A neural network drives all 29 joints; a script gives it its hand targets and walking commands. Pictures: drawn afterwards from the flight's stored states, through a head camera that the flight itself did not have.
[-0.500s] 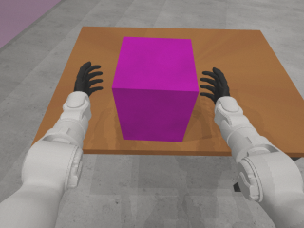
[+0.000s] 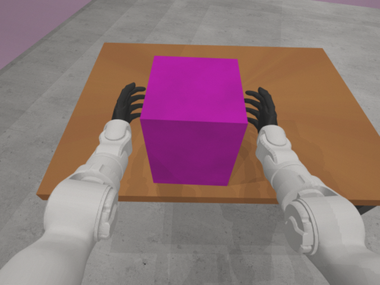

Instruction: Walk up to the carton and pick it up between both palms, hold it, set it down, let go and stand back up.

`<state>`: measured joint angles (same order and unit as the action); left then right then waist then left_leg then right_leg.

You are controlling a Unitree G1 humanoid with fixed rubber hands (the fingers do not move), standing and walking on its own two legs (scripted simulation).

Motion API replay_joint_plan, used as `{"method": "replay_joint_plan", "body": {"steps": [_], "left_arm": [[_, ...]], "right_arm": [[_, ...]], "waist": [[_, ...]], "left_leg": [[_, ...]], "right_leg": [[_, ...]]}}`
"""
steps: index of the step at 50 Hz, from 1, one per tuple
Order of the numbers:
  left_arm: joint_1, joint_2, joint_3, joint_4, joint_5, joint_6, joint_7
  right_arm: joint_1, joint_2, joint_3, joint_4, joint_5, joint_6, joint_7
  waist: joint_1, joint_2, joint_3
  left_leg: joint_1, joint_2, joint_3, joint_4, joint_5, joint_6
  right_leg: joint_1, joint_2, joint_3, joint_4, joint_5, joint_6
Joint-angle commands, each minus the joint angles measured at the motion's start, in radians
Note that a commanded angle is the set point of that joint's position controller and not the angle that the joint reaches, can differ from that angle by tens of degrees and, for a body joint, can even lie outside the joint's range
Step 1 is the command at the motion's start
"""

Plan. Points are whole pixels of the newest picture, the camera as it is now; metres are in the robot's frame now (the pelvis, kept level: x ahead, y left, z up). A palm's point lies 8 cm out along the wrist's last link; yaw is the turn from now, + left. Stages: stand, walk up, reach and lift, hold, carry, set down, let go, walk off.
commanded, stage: reach and lift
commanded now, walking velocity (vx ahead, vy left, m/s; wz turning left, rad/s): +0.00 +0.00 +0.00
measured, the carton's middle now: (192, 124) +0.51 +0.01 +0.03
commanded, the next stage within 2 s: none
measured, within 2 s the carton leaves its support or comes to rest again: neither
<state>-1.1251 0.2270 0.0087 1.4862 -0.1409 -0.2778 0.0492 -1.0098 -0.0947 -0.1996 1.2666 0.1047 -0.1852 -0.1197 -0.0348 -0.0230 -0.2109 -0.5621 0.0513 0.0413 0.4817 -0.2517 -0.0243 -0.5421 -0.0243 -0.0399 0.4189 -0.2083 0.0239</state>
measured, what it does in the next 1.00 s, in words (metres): stands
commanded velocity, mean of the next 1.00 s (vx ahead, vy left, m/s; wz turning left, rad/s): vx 0.00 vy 0.00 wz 0.00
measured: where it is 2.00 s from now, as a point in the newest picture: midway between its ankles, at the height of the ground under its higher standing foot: outside the picture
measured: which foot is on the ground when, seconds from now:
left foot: down 0.00-1.00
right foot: down 0.00-1.00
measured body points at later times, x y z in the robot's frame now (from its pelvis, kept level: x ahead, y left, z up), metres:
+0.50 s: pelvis -0.01 +0.00 +0.00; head +0.07 +0.02 +0.44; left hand +0.47 +0.16 +0.09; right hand +0.44 -0.14 +0.09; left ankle -0.03 +0.12 -0.73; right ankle -0.03 -0.14 -0.73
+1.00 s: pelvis -0.01 +0.00 +0.00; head +0.07 +0.01 +0.44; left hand +0.47 +0.16 +0.09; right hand +0.44 -0.14 +0.09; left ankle -0.03 +0.12 -0.73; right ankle -0.03 -0.14 -0.73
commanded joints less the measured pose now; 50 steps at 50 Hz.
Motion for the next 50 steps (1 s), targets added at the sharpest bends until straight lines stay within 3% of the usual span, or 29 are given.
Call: {"method": "replay_joint_plan", "body": {"steps": [1, 2, 3, 4, 6, 7, 9, 12, 13, 14, 16, 17, 18, 19, 21, 23, 24, 27, 29, 30, 31, 34, 36, 37, 38, 41, 44, 48, 50], "left_arm": [[-0.401, -0.153, 0.254, -0.162, 0.247, -0.023, -0.062], [-0.399, -0.199, 0.277, -0.170, 0.268, -0.032, -0.073], [-0.402, -0.225, 0.313, -0.162, 0.306, -0.041, -0.082], [-0.441, -0.297, 0.326, -0.187, 0.340, -0.048, -0.103], [-0.435, -0.506, 0.388, -0.116, 0.425, -0.047, -0.162], [-0.446, -0.529, 0.391, -0.127, 0.438, -0.059, -0.174], [-0.410, -0.561, 0.386, -0.112, 0.476, -0.038, -0.176], [-0.390, -0.532, 0.406, -0.107, 0.505, -0.011, -0.179], [-0.379, -0.539, 0.404, -0.115, 0.503, -0.006, -0.174], [-0.382, -0.555, 0.396, -0.129, 0.508, -0.002, -0.169], [-0.373, -0.543, 0.419, -0.113, 0.523, 0.012, -0.171], [-0.378, -0.538, 0.422, -0.133, 0.514, 0.018, -0.169], [-0.373, -0.529, 0.415, -0.146, 0.513, 0.020, -0.166], [-0.357, -0.510, 0.462, -0.104, 0.536, 0.034, -0.170], [-0.352, -0.525, 0.437, -0.115, 0.511, 0.033, -0.174], [-0.356, -0.528, 0.456, -0.107, 0.531, 0.033, -0.175], [-0.368, -0.541, 0.439, -0.130, 0.520, 0.031, -0.172], [-0.354, -0.552, 0.446, -0.119, 0.524, 0.028, -0.178], [-0.334, -0.550, 0.473, -0.079, 0.542, 0.032, -0.182], [-0.348, -0.555, 0.441, -0.121, 0.520, 0.018, -0.180], [-0.326, -0.555, 0.463, -0.099, 0.535, 0.021, -0.183], [-0.347, -0.562, 0.418, -0.138, 0.516, 0.013, -0.174], [-0.328, -0.561, 0.442, -0.103, 0.535, 0.021, -0.176], [-0.330, -0.548, 0.452, -0.096, 0.531, 0.019, -0.176], [-0.337, -0.560, 0.431, -0.128, 0.519, 0.011, -0.174], [-0.321, -0.559, 0.464, -0.071, 0.547, 0.020, -0.176], [-0.338, -0.555, 0.470, -0.084, 0.542, 0.013, -0.183], [-0.312, -0.542, 0.476, -0.053, 0.554, 0.021, -0.177], [-0.319, -0.557, 0.461, -0.079, 0.527, 0.016, -0.182]], "right_arm": [[-0.412, 0.130, -0.058, -0.120, -0.205, -0.064, 0.035], [-0.410, 0.187, -0.077, -0.134, -0.247, -0.070, 0.049], [-0.425, 0.238, -0.100, -0.143, -0.287, -0.074, 0.060], [-0.422, 0.314, -0.133, -0.159, -0.343, -0.078, 0.077], [-0.453, 0.558, -0.170, -0.191, -0.456, -0.072, 0.140], [-0.439, 0.605, -0.198, -0.205, -0.498, -0.078, 0.161], [-0.382, 0.604, -0.264, -0.204, -0.569, -0.079, 0.173], [-0.318, 0.579, -0.302, -0.182, -0.636, -0.050, 0.188], [-0.324, 0.582, -0.295, -0.202, -0.661, -0.045, 0.187], [-0.311, 0.597, -0.291, -0.211, -0.657, -0.045, 0.191], [-0.294, 0.589, -0.292, -0.206, -0.680, -0.025, 0.193], [-0.314, 0.604, -0.270, -0.236, -0.668, -0.024, 0.196], [-0.297, 0.610, -0.276, -0.221, -0.666, -0.016, 0.198], [-0.285, 0.606, -0.276, -0.216, -0.670, -0.001, 0.196], [-0.301, 0.632, -0.256, -0.236, -0.665, 0.002, 0.195], [-0.315, 0.649, -0.252, -0.252, -0.675, 0.000, 0.194], [-0.286, 0.661, -0.250, -0.245, -0.678, 0.005, 0.194], [-0.276, 0.677, -0.245, -0.247, -0.670, 0.002, 0.191], [-0.275, 0.677, -0.248, -0.219, -0.685, 0.008, 0.190], [-0.286, 0.700, -0.223, -0.264, -0.676, -0.006, 0.192], [-0.264, 0.691, -0.225, -0.231, -0.674, -0.004, 0.192], [-0.273, 0.699, -0.225, -0.263, -0.668, -0.023, 0.189], [-0.256, 0.677, -0.230, -0.210, -0.663, -0.012, 0.192], [-0.252, 0.680, -0.233, -0.221, -0.667, -0.015, 0.189], [-0.266, 0.691, -0.217, -0.240, -0.663, -0.028, 0.191], [-0.252, 0.689, -0.244, -0.191, -0.683, -0.018, 0.188], [-0.256, 0.698, -0.241, -0.219, -0.683, -0.017, 0.189], [-0.256, 0.695, -0.236, -0.199, -0.675, -0.014, 0.187], [-0.261, 0.687, -0.233, -0.221, -0.662, -0.014, 0.184]], "waist": [[0.017, 0.039, -0.558], [0.006, 0.020, -0.540], [0.021, 0.012, -0.525], [0.004, 0.030, -0.529], [0.023, 0.021, -0.442], [0.027, 0.039, -0.432], [-0.012, 0.103, -0.398], [0.002, 0.133, -0.339], [0.006, 0.114, -0.363], [0.004, 0.145, -0.367], [0.010, 0.134, -0.337], [0.025, 0.125, -0.368], [0.015, 0.125, -0.370], [0.027, 0.104, -0.320], [0.019, 0.071, -0.376], [0.030, 0.074, -0.384], [0.009, 0.075, -0.405], [0.004, 0.087, -0.396], [0.008, 0.069, -0.370], [0.024, 0.069, -0.423], [0.017, 0.067, -0.398], [0.003, 0.100, -0.442], [0.015, 0.112, -0.395], [0.008, 0.081, -0.389], [0.025, 0.094, -0.437], [0.009, 0.080, -0.366], [0.020, 0.082, -0.383], [0.027, 0.076, -0.367], [0.009, 0.066, -0.378]], "left_leg": [[0.256, -0.034, 0.042, 0.049, 0.700, -0.070], [0.240, -0.044, 0.051, 0.037, 0.672, -0.061], [0.186, -0.049, 0.061, 0.016, 0.613, -0.054], [0.170, -0.052, 0.066, 0.003, 0.566, -0.054], [0.139, -0.059, 0.076, -0.043, 0.477, -0.029], [0.168, -0.059, 0.084, -0.062, 0.463, -0.022], [0.294, -0.049, 0.076, -0.055, 0.536, -0.040], [0.362, -0.038, 0.085, -0.050, 0.555, -0.042], [0.368, -0.033, 0.082, -0.042, 0.561, -0.043], [0.383, -0.037, 0.090, -0.035, 0.585, -0.052], [0.372, -0.035, 0.092, -0.055, 0.517, -0.048], [0.367, -0.033, 0.090, -0.050, 0.519, -0.037], [0.377, -0.030, 0.087, -0.039, 0.544, -0.041], [0.346, -0.035, 0.093, -0.063, 0.491, -0.031], [0.342, -0.044, 0.093, -0.058, 0.496, -0.026], [0.306, -0.047, 0.097, -0.061, 0.481, -0.021], [0.311, -0.044, 0.095, -0.062, 0.492, -0.022], [0.282, -0.048, 0.093, -0.069, 0.509, -0.026], [0.271, -0.052, 0.097, -0.075, 0.483, -0.010], [0.269, -0.054, 0.100, -0.059, 0.512, -0.011], [0.268, -0.050, 0.092, -0.064, 0.529, -0.013], [0.330, -0.041, 0.084, -0.044, 0.600, -0.029], [0.344, -0.035, 0.086, -0.052, 0.583, -0.032], [0.339, -0.035, 0.088, -0.053, 0.581, -0.024], [0.357, -0.030, 0.087, -0.031, 0.647, -0.030], [0.328, -0.033, 0.086, -0.057, 0.561, -0.020], [0.297, -0.039, 0.096, -0.066, 0.513, -0.016], [0.304, -0.036, 0.093, -0.075, 0.504, -0.009], [0.284, -0.037, 0.093, -0.065, 0.544, -0.018]], "right_leg": [[0.368, 0.041, -0.012, 0.037, 0.685, -0.007], [0.395, 0.037, 0.004, 0.046, 0.705, -0.002], [0.451, 0.031, 0.009, 0.055, 0.716, 0.002], [0.490, 0.020, 0.008, 0.051, 0.701, 0.000], [0.519, 0.013, 0.002, 0.046, 0.634, 0.005], [0.507, 0.011, -0.016, 0.041, 0.595, 0.007], [0.448, 0.024, -0.041, 0.006, 0.556, -0.004], [0.412, 0.034, -0.056, -0.015, 0.488, -0.010], [0.410, 0.036, -0.060, -0.014, 0.496, -0.010], [0.413, 0.038, -0.057, -0.011, 0.517, -0.018], [0.412, 0.038, -0.060, -0.028, 0.447, -0.014], [0.418, 0.037, -0.053, -0.023, 0.463, -0.013], [0.415, 0.041, -0.054, -0.021, 0.473, -0.014], [0.432, 0.034, -0.046, -0.027, 0.464, -0.011], [0.458, 0.038, -0.042, -0.011, 0.503, 0.000], [0.489, 0.035, -0.041, -0.006, 0.526, 0.006], [0.493, 0.030, -0.046, -0.003, 0.534, 0.002], [0.522, 0.034, -0.043, 0.010, 0.581, 0.007], [0.533, 0.021, -0.032, 0.020, 0.592, 0.013], [0.542, 0.020, -0.031, 0.037, 0.640, 0.012], [0.555, 0.021, -0.031, 0.035, 0.653, 0.018], [0.496, 0.034, -0.044, 0.018, 0.611, 0.007], [0.472, 0.040, -0.054, 0.003, 0.554, 0.004], [0.483, 0.043, -0.049, 0.007, 0.561, 0.007], [0.466, 0.043, -0.050, 0.015, 0.601, 0.007], [0.476, 0.039, -0.045, -0.010, 0.542, 0.005], [0.499, 0.026, -0.043, 0.002, 0.556, 0.012], [0.497, 0.028, -0.043, 0.003, 0.551, 0.011], [0.502, 0.034, -0.049, 0.015, 0.608, 0.013]]}}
